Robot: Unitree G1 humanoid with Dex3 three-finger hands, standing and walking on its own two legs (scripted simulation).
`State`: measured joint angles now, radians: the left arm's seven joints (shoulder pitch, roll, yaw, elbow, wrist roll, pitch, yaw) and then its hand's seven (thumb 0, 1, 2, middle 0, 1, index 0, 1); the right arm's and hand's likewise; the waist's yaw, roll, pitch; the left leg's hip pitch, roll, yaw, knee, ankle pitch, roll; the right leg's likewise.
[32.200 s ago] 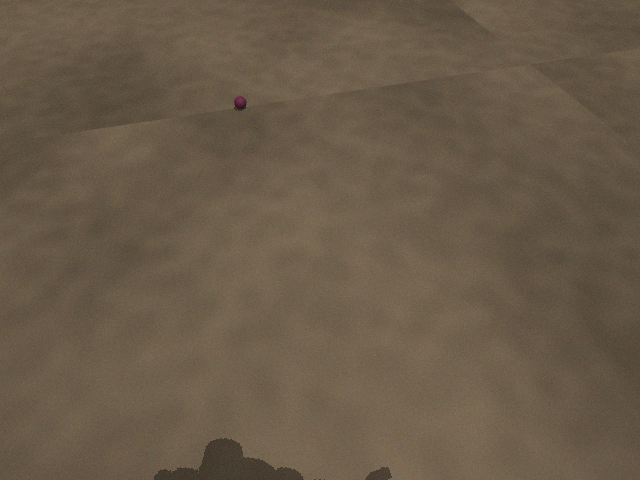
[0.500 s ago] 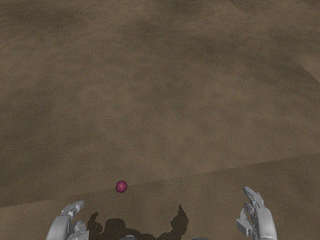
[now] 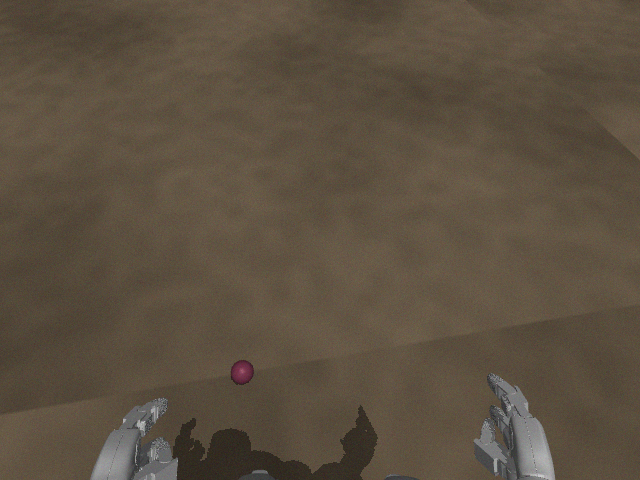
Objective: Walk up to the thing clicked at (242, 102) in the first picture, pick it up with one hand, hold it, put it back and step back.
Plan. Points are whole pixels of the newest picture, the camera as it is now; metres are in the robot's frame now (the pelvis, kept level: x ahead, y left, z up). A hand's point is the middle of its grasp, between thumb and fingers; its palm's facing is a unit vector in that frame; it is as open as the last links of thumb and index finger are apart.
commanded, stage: home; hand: left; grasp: from above
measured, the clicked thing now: (242, 372) +0.51 +0.22 -0.68
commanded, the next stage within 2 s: stand in 0.52 s
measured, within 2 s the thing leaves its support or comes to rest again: neither
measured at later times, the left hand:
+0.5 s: hand (173, 462) +0.17 +0.18 -0.05, palm faces +0.05 -0.98 -0.21, open 7.4 cm
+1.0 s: hand out of the picture +0.08 +0.24 -0.11, palm faces +0.02 -0.94 -0.34, open 7.4 cm
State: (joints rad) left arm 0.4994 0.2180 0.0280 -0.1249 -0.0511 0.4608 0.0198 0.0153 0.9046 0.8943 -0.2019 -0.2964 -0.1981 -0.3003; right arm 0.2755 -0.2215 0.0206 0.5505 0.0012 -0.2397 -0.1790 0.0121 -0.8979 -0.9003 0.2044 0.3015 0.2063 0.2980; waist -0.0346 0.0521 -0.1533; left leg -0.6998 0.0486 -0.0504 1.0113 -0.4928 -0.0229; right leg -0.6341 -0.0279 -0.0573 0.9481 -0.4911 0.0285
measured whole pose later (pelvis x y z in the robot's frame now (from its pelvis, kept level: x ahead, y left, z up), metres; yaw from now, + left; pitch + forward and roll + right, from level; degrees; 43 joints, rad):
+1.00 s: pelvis +0.00 +0.00 +0.04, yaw +0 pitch +0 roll +0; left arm 0.23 0.29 0.05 0.86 0.04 0.04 0.04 0.01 0.90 0.90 -0.20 -0.30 -0.20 -0.30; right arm 0.19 -0.30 -0.06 0.94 -0.06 -0.02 -0.01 0.01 -0.90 -0.90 0.20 0.30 0.20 0.30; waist 0.02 0.00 0.05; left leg -0.32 0.01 0.00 0.68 -0.35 -0.01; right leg -0.29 -0.06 -0.02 0.67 -0.37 0.04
